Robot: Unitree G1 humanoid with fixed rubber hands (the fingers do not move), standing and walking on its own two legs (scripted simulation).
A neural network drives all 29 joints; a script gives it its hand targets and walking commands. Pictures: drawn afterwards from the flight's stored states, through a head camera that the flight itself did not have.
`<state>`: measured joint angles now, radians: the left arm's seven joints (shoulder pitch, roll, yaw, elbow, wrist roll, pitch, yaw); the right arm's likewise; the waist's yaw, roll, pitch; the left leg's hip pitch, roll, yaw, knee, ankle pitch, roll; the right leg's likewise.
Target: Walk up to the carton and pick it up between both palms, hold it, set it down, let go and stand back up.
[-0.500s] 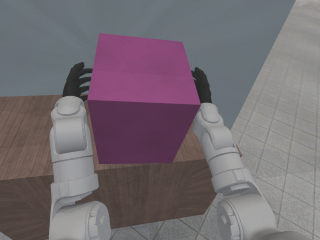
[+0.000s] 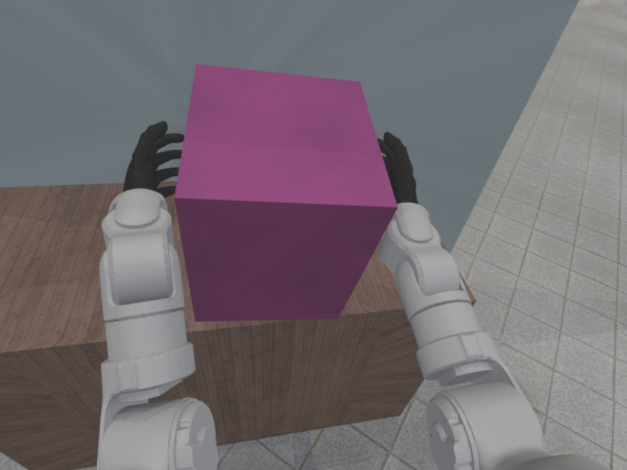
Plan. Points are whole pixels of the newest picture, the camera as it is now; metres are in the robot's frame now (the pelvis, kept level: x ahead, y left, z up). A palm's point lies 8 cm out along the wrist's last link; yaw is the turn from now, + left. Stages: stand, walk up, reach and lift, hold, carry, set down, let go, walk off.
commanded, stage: hold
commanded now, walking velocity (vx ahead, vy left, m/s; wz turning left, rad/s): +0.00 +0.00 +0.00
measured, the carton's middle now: (274, 205) +0.39 +0.01 +0.15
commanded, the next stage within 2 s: none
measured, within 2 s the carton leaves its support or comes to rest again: neither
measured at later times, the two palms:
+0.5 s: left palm (145, 193) +0.36 +0.15 +0.20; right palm (397, 198) +0.36 -0.14 +0.19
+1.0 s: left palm (153, 193) +0.36 +0.14 +0.20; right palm (403, 199) +0.36 -0.15 +0.18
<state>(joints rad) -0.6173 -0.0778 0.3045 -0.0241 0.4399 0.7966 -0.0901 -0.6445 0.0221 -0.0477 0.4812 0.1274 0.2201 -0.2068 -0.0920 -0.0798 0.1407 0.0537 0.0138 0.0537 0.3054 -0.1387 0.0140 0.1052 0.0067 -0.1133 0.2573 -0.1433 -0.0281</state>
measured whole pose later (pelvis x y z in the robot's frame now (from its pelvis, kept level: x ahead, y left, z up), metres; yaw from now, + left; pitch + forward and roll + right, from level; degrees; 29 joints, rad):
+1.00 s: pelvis +0.00 -0.01 +0.00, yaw +0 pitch -12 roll +0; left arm -0.63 -0.08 0.33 0.01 0.43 0.78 -0.09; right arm -0.66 0.02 -0.06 0.50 0.11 0.22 -0.21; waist -0.09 -0.08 0.13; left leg 0.05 0.02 0.05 0.29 -0.12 0.01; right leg 0.09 0.01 -0.12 0.26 -0.14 -0.04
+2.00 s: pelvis +0.00 +0.00 +0.00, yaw +0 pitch -13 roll +0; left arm -0.62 -0.08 0.32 0.00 0.43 0.79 -0.09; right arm -0.66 0.03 -0.06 0.49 0.12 0.22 -0.20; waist -0.09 -0.08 0.14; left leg 0.06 0.01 0.05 0.30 -0.13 0.01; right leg 0.11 0.01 -0.12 0.26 -0.14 -0.03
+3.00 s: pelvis +0.00 +0.00 +0.00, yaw +0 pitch -13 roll +0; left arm -0.62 -0.08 0.31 -0.01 0.44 0.78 -0.09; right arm -0.65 0.02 -0.05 0.50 0.12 0.21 -0.21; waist -0.09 -0.08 0.15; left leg 0.05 0.01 0.06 0.30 -0.13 0.01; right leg 0.09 0.01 -0.12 0.27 -0.14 -0.03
